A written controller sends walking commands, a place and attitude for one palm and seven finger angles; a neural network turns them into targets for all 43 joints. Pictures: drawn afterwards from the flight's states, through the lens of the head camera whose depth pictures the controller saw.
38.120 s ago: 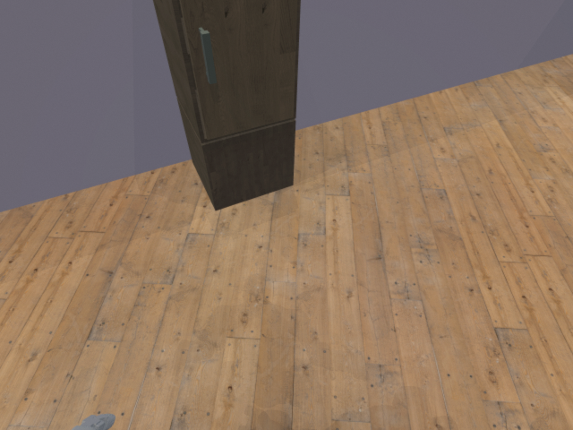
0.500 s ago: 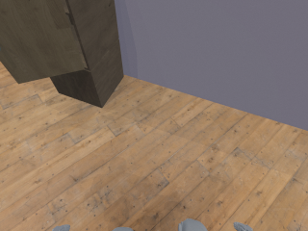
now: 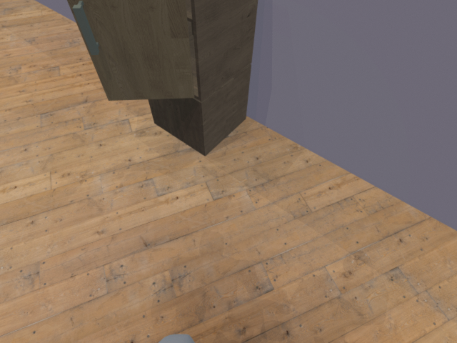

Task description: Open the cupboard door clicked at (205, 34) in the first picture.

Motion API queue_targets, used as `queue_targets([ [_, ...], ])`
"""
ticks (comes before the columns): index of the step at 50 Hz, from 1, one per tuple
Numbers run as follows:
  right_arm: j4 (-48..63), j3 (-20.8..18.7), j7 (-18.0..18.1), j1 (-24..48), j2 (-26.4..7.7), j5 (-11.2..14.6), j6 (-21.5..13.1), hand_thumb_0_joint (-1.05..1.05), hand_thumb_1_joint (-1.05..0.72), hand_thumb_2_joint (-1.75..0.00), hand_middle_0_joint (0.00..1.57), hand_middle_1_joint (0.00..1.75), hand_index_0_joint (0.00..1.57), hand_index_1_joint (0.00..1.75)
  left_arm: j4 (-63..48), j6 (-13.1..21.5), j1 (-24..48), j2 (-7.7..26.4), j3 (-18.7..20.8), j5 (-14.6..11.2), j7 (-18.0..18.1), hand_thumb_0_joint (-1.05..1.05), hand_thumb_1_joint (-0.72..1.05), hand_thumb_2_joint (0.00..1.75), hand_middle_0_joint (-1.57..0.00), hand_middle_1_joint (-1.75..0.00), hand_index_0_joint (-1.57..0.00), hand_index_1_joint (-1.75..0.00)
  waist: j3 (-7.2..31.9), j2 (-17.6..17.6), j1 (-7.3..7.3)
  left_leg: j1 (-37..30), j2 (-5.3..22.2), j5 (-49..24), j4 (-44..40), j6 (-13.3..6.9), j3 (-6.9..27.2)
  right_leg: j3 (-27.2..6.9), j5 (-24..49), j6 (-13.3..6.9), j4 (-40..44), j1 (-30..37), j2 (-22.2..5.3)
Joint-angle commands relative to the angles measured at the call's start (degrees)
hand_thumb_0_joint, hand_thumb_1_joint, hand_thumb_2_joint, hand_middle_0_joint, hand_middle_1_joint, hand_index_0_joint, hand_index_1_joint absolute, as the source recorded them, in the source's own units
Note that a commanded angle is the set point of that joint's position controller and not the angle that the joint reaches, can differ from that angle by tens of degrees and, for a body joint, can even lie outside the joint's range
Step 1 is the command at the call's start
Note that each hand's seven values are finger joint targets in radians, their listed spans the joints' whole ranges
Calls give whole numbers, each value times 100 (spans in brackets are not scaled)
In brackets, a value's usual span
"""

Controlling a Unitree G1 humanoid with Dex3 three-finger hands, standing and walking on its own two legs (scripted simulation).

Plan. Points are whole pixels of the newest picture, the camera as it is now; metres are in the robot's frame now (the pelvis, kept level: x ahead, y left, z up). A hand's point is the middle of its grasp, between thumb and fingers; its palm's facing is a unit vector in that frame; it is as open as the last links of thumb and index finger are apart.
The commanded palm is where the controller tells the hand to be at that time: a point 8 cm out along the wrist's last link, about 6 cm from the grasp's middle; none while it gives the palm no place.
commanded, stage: turn to face it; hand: left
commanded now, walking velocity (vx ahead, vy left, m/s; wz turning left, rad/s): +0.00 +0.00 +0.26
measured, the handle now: (88, 28) +1.01 +0.54 -0.02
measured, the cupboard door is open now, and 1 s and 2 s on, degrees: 43 43 43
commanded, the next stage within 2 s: take the last steps up to it in 0.10 s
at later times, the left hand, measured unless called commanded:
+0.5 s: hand out of the picture +0.02 +0.19 -0.16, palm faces +0.22 -0.95 -0.23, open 7.4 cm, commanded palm none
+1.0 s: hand (79, 329) +0.15 +0.30 -0.16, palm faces +0.28 -0.94 -0.22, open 7.4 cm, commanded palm none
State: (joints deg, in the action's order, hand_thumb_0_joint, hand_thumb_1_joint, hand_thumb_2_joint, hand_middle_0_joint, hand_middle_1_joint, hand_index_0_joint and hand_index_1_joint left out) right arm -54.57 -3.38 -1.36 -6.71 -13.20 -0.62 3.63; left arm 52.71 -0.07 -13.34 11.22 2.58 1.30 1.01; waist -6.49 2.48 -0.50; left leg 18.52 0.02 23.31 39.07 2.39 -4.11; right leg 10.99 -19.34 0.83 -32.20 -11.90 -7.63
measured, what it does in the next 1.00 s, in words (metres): walks ahead: left foot, then right foot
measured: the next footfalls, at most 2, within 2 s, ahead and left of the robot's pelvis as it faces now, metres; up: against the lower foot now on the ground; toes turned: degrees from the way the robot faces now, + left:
left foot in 0.04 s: +0.04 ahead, +0.12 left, +0.00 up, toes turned +5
right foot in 0.38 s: +0.04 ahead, -0.12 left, +0.00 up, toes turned +2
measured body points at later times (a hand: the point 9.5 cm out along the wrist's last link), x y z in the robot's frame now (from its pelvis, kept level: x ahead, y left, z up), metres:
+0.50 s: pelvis +0.02 +0.00 +0.00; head +0.05 -0.02 +0.45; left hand +0.01 +0.24 -0.14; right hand +0.11 -0.24 -0.16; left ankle +0.00 +0.13 -0.66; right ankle +0.00 -0.12 -0.73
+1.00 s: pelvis +0.14 +0.10 +0.00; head +0.17 +0.10 +0.45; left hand +0.13 +0.35 -0.14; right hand +0.23 -0.12 -0.15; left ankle +0.14 +0.20 -0.74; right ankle +0.20 +0.01 -0.68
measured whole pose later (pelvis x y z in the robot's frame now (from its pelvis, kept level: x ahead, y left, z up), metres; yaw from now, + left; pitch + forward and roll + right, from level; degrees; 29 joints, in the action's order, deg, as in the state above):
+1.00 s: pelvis +0.14 +0.10 +0.00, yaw +12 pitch +0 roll +3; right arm -58.8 -2.5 0.6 -14.2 -10.1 -1.8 -2.7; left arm 58.2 0.3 -12.4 10.5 3.9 1.4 -0.7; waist -3.1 1.2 -1.5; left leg 12.0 -1.4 11.1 23.0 -2.7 -8.6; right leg 5.5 -18.0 0.0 -58.7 -30.9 -6.5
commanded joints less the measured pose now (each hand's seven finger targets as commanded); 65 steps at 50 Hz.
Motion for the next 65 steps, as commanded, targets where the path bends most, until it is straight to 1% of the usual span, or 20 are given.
queue_targets([
  [1, 300, -210, 81, -542, -967, -73, -273, 0, -90, -90, 20, 30, 20, 30, -333, -2, -193, 872, 299, -89, 17, 0, 90, 90, -20, -30, -20, -30, 1274, -937, 274, -1954, 1267, -2897, -1637, -672, 1450, -157, 1231, 185, -1120, -958, -378],
  [2, 264, -290, 124, -818, -1376, -90, -231, 0, -90, -90, 20, 30, 20, 30, -514, -50, 60, 576, 145, -90, 13, 0, 90, 90, -20, -30, -20, -30, 1175, -1853, 431, -1902, 2341, -4546, -1814, -1466, 2478, -347, -1814, 353, -2027, -1654, 73],
  [3, 174, -269, 184, -914, -1302, -109, -227, 0, -90, -90, 20, 30, 20, 30, -495, -137, 374, 705, 157, -26, 52, 0, 90, 90, -20, -30, -20, -30, 1141, -1457, 509, -1521, 2216, -3856, -1849, -1622, 2370, -800, -1841, 257, -2617, -1579, 119],
  [10, 252, -103, 302, -322, -888, -88, -315, 0, -90, -90, 20, 30, 20, 30, -40, -181, 137, 543, 142, -48, -40, 0, 90, 90, -20, -30, -20, -30, 895, -949, 108, -1026, 1420, -3234, -1983, -1251, 1467, -941, -706, 256, -2327, -1307, 311],
  [16, 202, -145, 205, -206, -875, -65, -267, 0, -90, -90, 20, 30, 20, 30, 98, 11, -424, 492, 172, -5, -141, 0, 90, 90, -20, -30, -20, -30, 694, -1028, -161, 108, 856, 143, -1776, -961, 1545, -426, -167, 142, 174, 414, 701],
  [17, 251, -141, 173, -144, -694, -34, -271, 0, -90, -90, 20, 30, 20, 30, 198, 73, -790, 671, 238, 29, -121, 0, 90, 90, -20, -30, -20, -30, 577, -395, -353, 877, 427, 701, -1073, -715, 1216, -814, -376, 55, 937, 1162, 369],
  [18, 412, -65, 123, -101, -307, 21, -292, 0, -90, -90, 20, 30, 20, 30, 262, 125, -1118, 1166, 356, 104, -64, 0, 90, 90, -20, -30, -20, -30, 428, 1276, -528, 2232, -267, 1109, 463, -345, 461, -2785, -1745, -462, 1931, 1808, -1112],
  [19, 674, -81, 59, 395, -486, -61, -279, 0, -90, -90, 20, 30, 20, 30, 204, 111, -1264, 1449, 393, 55, -23, 0, 90, 90, -20, -30, -20, -30, 74, 1312, -707, 2511, -167, 1179, 1797, -247, 529, -4030, -2276, -1007, 2692, 1147, -2222],
  [20, 659, -131, 38, 536, -566, -101, -268, 0, -90, -90, 20, 30, 20, 30, 178, 184, -1104, 1337, 377, 27, 8, 0, 90, 90, -20, -30, -20, -30, -80, 956, -535, 2548, 80, 615, 2499, -250, 895, -4171, -2225, -1141, 2685, 690, -2130],
  [24, 255, -123, -80, 47, -318, -82, -234, 0, -90, -90, 20, 30, 20, 30, 208, 385, -527, 744, 239, -3, 3, 0, 90, 90, -20, -30, -20, -30, 127, 807, -91, 2079, 378, -792, 2532, -30, 591, -1727, 472, -595, 2244, 692, -1213],
  [34, 214, 12, -168, 147, -12, -33, -439, 0, -90, -90, 20, 30, 20, 30, 791, 370, -982, 934, 289, 66, -10, 0, 90, 90, -20, -30, -20, -30, 176, 1000, -137, 354, 137, -742, -425, -197, -317, -686, 1899, -454, 1423, 631, -1265],
  [36, -213, -83, -55, -1203, -437, -87, -529, 0, -90, -90, 20, 30, 20, 30, 725, 320, -771, 819, 280, 32, -49, 0, 90, 90, -20, -30, -20, -30, 767, 45, 496, -1642, -18, -870, -1207, -298, -449, -160, 1948, -242, -207, -96, -827],
  [37, -393, -272, 49, -2023, -1112, -169, -582, 0, -90, -90, 20, 30, 20, 30, 597, 271, -970, 422, 232, -27, -99, 0, 90, 90, -20, -30, -20, -30, 1405, -1656, 758, -2793, 1330, -644, -1491, -745, 1426, 205, -45, 38, -1936, -1310, -55],
  [39, -477, -312, 184, -2339, -1406, -146, -495, 0, -90, -90, 20, 30, 20, 30, 112, 268, -273, 216, 115, -18, -80, 0, 90, 90, -20, -30, -20, -30, 1138, -1264, 773, -2198, 2384, 256, -2487, -1471, 3002, -629, -1578, -179, -4065, -2516, 241],
  [44, -188, -52, 259, -1075, -426, -114, -677, 0, -90, -90, 20, 30, 20, 30, 500, 140, -452, 104, 128, 37, -167, 0, 90, 90, -20, -30, -20, -30, 522, -909, 36, -495, 1634, -170, -2911, -1188, 1442, -884, -47, -158, -3689, -2055, -99],
  [56, -396, -19, 151, -1007, -375, -90, -627, 0, -90, -90, 20, 30, 20, 30, 318, 213, -581, 403, 230, 52, -190, 0, 90, 90, -20, -30, -20, -30, 433, 3, -414, 275, 943, 212, -1630, -832, 263, -681, 379, -144, 346, 777, 335],
  [58, -139, 48, 77, -973, -41, -47, -636, 0, -90, -90, 20, 30, 20, 30, 542, 298, -1520, 1246, 376, 27, -120, 0, 90, 90, -20, -30, -20, -30, 560, 1864, -689, 2041, -114, 1275, 1440, -344, -428, -3909, -753, -1122, 2139, 1932, -1770],
  [59, -147, -25, 99, -811, -334, -89, -604, 0, -90, -90, 20, 30, 20, 30, 536, 332, -1487, 1051, 358, -14, -53, 0, 90, 90, -20, -30, -20, -30, 464, 1634, -611, 2184, 152, 882, 2362, -337, 217, -4243, -744, -1291, 2370, 1582, -1880],
  [62, -367, 1, 82, -717, -61, -96, -579, 0, -90, -90, 20, 30, 20, 30, 358, 449, -681, 459, 167, -50, -27, 0, 90, 90, -20, -30, -20, -30, 428, 115, -139, 1832, 559, -654, 2442, -165, 521, -2425, 1026, -985, 2168, 828, -1231],
  [65, -527, 13, 56, -1018, 148, -106, -475, 0, -90, -90, 20, 30, 20, 30, 521, 558, -714, 224, 141, -36, -28, 0, 90, 90, -20, -30, -20, -30, 516, 409, 20, 1517, 607, -1034, 1866, -16, 312, -1431, 2282, -831, 2142, 771, -890],
])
